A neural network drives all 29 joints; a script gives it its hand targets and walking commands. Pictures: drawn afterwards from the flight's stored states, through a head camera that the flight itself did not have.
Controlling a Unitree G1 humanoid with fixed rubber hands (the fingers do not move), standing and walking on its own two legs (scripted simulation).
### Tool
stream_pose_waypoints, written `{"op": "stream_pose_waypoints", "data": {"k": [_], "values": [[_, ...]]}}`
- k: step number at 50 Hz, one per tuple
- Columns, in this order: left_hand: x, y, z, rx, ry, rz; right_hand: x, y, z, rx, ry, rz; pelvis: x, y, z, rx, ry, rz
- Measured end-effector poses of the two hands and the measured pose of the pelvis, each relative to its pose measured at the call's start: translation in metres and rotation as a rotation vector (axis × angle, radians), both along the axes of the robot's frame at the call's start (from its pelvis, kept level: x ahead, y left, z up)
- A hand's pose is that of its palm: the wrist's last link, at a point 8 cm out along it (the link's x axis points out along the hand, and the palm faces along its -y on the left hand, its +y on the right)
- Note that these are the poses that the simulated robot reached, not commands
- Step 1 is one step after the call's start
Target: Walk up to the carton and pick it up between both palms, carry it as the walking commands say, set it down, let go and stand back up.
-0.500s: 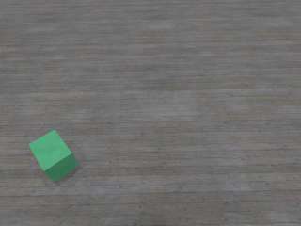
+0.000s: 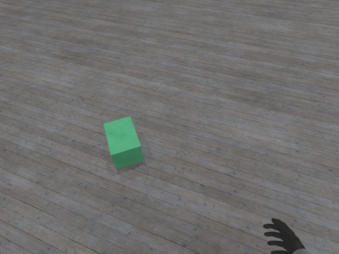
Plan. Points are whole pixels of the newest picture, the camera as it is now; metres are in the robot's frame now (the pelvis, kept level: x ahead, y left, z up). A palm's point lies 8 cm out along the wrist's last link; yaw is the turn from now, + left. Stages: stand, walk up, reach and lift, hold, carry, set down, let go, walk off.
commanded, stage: walk up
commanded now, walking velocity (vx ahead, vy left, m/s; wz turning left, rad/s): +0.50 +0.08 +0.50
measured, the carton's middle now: (123, 142) +0.92 +0.38 -0.68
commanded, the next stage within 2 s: none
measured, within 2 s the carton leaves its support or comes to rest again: neither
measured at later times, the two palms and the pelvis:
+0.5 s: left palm (76, 162) +0.41 +0.34 -0.10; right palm (255, 231) +0.24 -0.20 -0.15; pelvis +0.25 +0.07 -0.02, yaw +13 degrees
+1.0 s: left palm (38, 202) +0.30 +0.44 -0.15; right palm (175, 121) +0.61 +0.03 -0.12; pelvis +0.41 +0.21 -0.01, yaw +19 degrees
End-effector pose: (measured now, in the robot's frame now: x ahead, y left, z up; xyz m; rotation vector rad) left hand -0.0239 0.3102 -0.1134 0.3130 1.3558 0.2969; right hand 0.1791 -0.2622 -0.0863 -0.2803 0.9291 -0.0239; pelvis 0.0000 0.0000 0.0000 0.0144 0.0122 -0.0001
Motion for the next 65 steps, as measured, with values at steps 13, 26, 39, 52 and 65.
{"op": "stream_pose_waypoints", "data": {"k": [13,26,39,52,65], "values": [[0.236,0.021,0.002,-0.171,-0.383,-0.089,-0.051,0.062,-0.019,-0.082,0.336,-0.129,0.105,0.066,0.006,-0.025,0.001,0.132],[0.428,0.035,0.007,-0.069,-0.509,-0.085,0.082,0.065,-0.063,-0.076,0.469,-0.094,0.263,0.072,-0.023,-0.015,0.014,0.238],[0.253,0.072,0.021,0.007,0.009,0.324,0.366,0.17,-0.033,0.028,0.154,0.221,0.351,0.12,0.008,0.035,-0.035,0.287],[0.353,0.144,-0.041,-0.183,-0.071,0.364,0.421,0.283,-0.025,-0.053,0.126,0.231,0.42,0.217,-0.006,-0.042,-0.029,0.332],[0.472,0.181,-0.021,-0.171,-0.161,0.283,0.372,0.271,-0.027,-0.097,0.34,0.078,0.463,0.237,0.01,-0.03,-0.035,0.335]]}}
